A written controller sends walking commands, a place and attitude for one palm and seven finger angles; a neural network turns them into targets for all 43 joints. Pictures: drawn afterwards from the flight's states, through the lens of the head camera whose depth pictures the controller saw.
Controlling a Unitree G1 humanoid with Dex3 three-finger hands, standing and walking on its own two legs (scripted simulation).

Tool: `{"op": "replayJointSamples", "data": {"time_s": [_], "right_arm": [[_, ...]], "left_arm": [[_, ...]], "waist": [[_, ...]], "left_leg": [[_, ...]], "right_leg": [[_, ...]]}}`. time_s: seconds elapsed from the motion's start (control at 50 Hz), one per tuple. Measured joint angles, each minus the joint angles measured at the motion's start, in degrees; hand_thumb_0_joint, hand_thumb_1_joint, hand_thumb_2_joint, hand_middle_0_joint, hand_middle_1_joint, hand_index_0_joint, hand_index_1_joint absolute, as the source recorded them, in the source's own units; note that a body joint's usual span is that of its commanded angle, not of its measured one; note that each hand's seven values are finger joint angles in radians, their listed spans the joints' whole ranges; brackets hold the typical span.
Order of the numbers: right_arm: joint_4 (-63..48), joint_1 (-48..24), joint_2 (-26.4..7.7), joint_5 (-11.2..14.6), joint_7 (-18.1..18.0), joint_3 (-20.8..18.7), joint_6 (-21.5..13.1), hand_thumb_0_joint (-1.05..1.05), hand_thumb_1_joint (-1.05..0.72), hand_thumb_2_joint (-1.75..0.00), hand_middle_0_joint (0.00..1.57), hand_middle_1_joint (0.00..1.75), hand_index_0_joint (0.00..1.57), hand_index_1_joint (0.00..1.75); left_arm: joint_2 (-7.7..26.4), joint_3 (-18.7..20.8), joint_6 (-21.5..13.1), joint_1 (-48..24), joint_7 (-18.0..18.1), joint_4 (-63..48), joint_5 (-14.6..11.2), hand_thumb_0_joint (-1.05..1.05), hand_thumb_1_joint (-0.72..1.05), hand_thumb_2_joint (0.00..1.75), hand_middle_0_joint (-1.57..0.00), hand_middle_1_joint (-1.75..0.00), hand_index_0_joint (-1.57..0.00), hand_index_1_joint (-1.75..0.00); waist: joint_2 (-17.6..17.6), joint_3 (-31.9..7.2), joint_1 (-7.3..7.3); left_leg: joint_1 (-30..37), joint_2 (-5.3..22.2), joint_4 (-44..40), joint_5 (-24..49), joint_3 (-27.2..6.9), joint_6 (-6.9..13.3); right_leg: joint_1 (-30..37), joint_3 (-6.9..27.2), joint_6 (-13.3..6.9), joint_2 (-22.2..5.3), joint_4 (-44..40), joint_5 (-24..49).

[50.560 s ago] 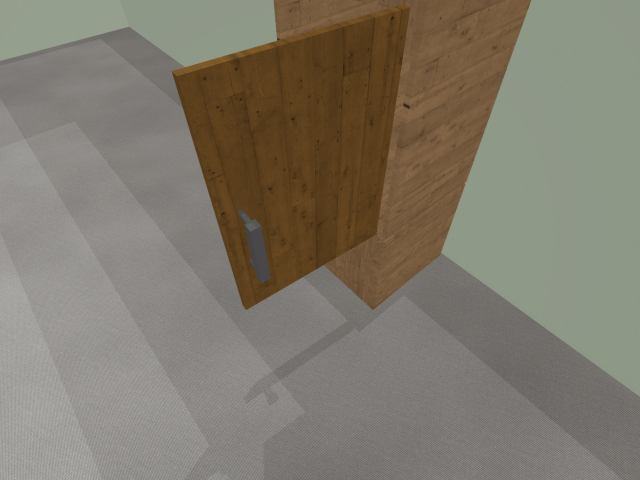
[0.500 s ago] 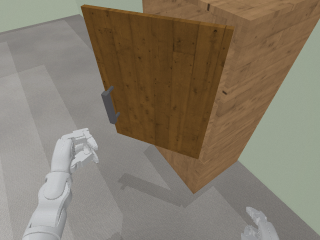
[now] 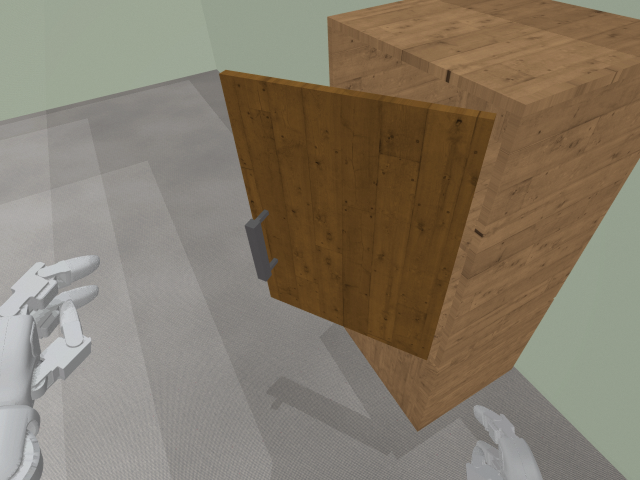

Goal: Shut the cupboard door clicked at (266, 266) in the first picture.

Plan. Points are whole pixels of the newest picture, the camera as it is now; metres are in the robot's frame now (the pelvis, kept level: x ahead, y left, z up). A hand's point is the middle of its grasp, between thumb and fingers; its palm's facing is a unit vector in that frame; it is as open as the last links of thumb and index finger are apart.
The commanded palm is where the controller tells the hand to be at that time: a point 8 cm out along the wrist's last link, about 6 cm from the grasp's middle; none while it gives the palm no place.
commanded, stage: draw the hand back to the body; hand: left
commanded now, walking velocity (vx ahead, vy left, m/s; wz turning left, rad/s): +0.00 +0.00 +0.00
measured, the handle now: (264, 245) +0.60 +0.20 -0.11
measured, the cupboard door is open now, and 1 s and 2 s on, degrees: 34 34 34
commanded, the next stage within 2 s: step back with the hand held close in 0.42 s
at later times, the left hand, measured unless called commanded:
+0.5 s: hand (80, 346) +0.19 +0.25 +0.17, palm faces +0.44 -0.79 -0.43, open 7.4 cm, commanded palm +0.14 +0.29 +0.18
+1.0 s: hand (34, 359) +0.17 +0.28 +0.17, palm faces +0.36 -0.76 -0.53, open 7.4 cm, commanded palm +0.11 +0.32 +0.18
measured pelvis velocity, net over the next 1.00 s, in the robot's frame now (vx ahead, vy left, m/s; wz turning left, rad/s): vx -0.04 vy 0.02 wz -0.03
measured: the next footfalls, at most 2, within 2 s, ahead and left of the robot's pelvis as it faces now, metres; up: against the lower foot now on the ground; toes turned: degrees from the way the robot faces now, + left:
right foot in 1.76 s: -0.23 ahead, -0.10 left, +0.00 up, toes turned +7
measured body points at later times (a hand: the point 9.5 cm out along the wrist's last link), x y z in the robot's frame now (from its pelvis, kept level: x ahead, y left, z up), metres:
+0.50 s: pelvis +0.00 -0.01 +0.00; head -0.03 -0.04 +0.45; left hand +0.16 +0.29 +0.19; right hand +0.18 -0.24 -0.09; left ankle +0.00 +0.10 -0.74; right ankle -0.06 -0.10 -0.74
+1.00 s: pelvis -0.04 +0.02 +0.00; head -0.03 +0.00 +0.45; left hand +0.15 +0.32 +0.20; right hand +0.13 -0.23 -0.09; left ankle +0.00 +0.10 -0.74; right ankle -0.06 -0.10 -0.74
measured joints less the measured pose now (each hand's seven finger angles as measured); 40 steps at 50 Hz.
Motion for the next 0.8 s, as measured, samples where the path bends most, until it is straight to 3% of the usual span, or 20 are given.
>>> {"op": "replayJointSamples", "data": {"time_s": [0.14,0.32,0.48,0.56,0.66,0.8], "right_arm": [[1.1,0.0,-0.6,-0.1,0.4,-1.2,-1.0,0.01,-0.90,-0.90,0.20,0.30,0.20,0.30],[2.1,0.1,-0.3,-0.4,-0.4,-1.1,-1.7,0.01,-0.90,-0.90,0.20,0.30,0.20,0.30],[2.4,0.2,-0.2,-0.5,-0.6,-1.3,-3.0,0.01,-0.90,-0.90,0.20,0.30,0.20,0.30],[2.1,-0.2,-0.2,-0.3,-0.4,-1.6,-2.3,0.01,-0.90,-0.90,0.20,0.30,0.20,0.30],[1.7,-1.0,-1.2,-0.4,-0.2,-2.1,0.0,0.01,-0.90,-0.90,0.20,0.30,0.20,0.30],[0.2,-1.7,-2.1,-0.2,-1.3,-3.2,3.1,0.01,-0.91,-0.90,0.20,0.30,0.20,0.30]], "left_arm": [[0.7,4.1,-2.0,3.9,0.0,-4.4,-0.3,0.01,0.89,0.90,-0.32,-0.42,-0.32,-0.42],[-2.1,1.3,-0.3,1.6,-0.1,-0.2,0.0,0.01,0.89,0.90,-0.22,-0.32,-0.23,-0.32],[0.0,2.0,-2.2,2.8,-0.1,-3.7,0.0,0.01,0.89,0.90,-0.21,-0.31,-0.22,-0.31],[0.4,3.5,-2.6,2.4,-0.4,-2.1,-0.4,0.01,0.89,0.90,-0.21,-0.30,-0.22,-0.30],[0.4,4.3,-4.5,3.0,-0.4,-0.6,0.3,0.01,0.89,0.90,-0.21,-0.30,-0.21,-0.30],[1.4,3.7,-4.6,5.3,-0.1,-4.3,0.3,0.01,0.89,0.90,-0.21,-0.30,-0.21,-0.30]], "waist": [[1.0,0.1,0.59],[-0.3,1.5,0.49],[-0.2,0.6,-0.48],[0.1,0.9,-0.69],[1.1,0.3,-1.52],[0.1,1.4,-2.47]], "left_leg": [[0.7,-0.2,-0.5,0.3,-0.3,0.0],[0.8,0.1,-1.2,1.2,-0.6,-0.5],[1.6,0.7,-0.9,0.6,-0.4,-0.9],[1.6,0.7,-1.4,0.9,-0.1,-0.9],[-2.9,1.6,1.8,-0.1,-0.6,-0.7],[-4.9,0.3,1.7,0.6,0.7,0.4]], "right_leg": [[0.6,-0.3,0.0,-0.2,-0.1,0.0],[0.4,-0.6,-0.6,0.2,0.1,0.2],[1.4,-0.3,-0.9,0.8,-0.5,0.3],[1.1,0.0,-0.9,0.8,-0.6,0.5],[-1.9,-0.5,-0.7,1.6,-0.4,1.0],[-5.4,0.6,0.5,0.1,2.3,0.6]]}}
